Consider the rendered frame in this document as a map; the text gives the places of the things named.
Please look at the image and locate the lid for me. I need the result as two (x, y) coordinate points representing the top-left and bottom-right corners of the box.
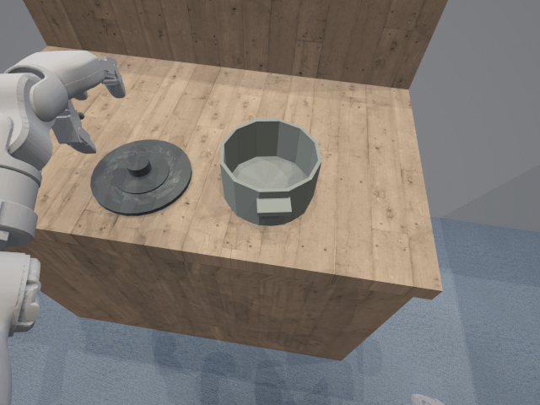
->
(90, 139), (192, 216)

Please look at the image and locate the left robot hand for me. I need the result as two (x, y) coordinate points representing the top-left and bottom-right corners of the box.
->
(15, 51), (126, 154)

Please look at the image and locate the table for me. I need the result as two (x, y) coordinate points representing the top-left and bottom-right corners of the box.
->
(4, 0), (448, 361)

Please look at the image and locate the robot left forearm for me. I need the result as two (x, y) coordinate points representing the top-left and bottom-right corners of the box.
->
(0, 62), (68, 251)

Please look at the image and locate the knob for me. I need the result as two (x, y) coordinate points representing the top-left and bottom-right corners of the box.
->
(126, 154), (151, 177)

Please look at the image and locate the pot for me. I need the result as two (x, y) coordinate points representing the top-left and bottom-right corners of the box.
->
(220, 117), (321, 226)

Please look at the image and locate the left robot upper arm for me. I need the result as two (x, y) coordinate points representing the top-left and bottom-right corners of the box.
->
(0, 251), (41, 405)

